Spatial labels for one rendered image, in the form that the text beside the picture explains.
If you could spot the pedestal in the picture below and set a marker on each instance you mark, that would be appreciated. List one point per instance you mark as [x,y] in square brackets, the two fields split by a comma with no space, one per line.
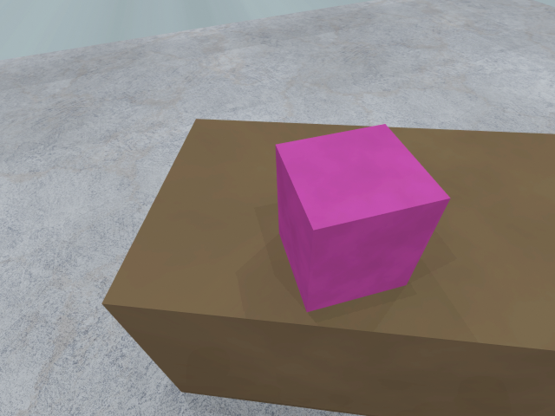
[207,290]

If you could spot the carton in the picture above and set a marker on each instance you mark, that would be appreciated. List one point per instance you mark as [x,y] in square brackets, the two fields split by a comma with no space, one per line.
[356,210]

